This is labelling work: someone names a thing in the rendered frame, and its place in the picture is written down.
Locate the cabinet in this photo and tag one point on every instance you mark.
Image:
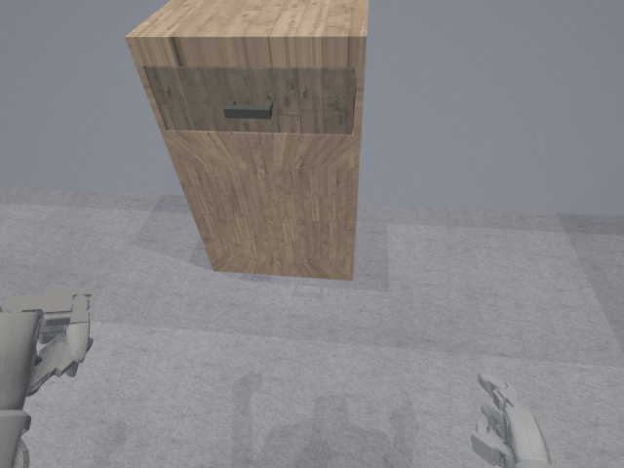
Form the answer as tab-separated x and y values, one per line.
279	204

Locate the drawer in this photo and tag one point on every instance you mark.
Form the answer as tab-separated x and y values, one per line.
306	100

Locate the handle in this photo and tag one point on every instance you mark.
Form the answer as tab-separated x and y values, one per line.
248	111

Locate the right robot hand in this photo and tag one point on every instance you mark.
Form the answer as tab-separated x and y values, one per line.
518	436

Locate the left robot hand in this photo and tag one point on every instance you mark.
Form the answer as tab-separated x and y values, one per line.
58	318

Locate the robot left forearm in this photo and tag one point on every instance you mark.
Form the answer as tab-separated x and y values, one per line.
13	450

